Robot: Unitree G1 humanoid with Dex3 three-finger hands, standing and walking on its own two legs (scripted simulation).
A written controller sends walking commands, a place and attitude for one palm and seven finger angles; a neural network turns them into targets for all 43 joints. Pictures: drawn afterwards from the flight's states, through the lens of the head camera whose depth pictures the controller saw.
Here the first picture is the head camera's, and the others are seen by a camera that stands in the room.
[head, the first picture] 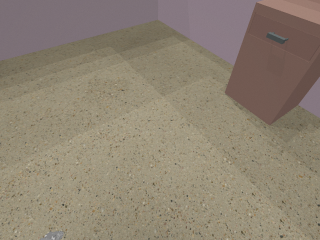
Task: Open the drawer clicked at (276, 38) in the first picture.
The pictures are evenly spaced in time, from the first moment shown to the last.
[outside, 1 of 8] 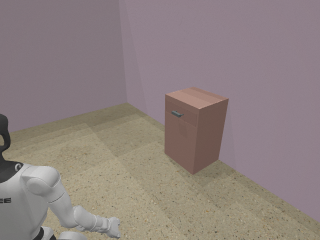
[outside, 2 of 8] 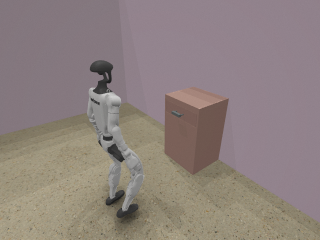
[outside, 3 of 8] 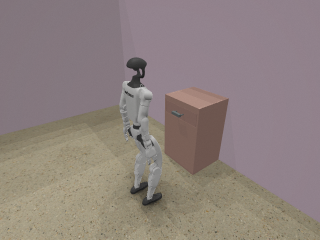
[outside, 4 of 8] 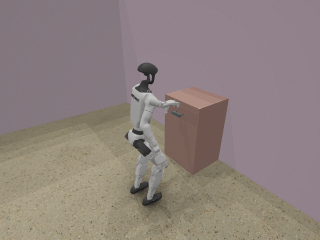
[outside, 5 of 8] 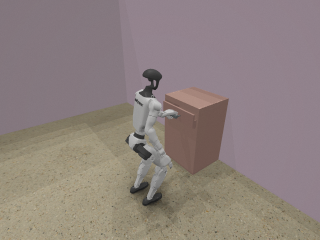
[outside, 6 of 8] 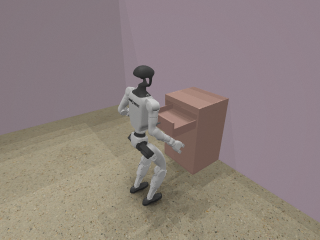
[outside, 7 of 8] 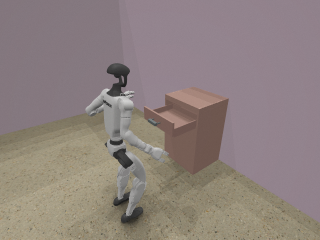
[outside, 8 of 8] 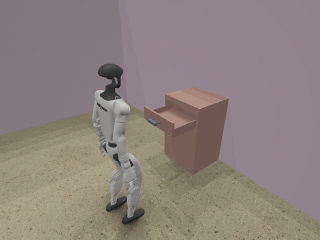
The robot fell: no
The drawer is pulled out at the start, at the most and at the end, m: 0.00 0.30 0.30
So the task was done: yes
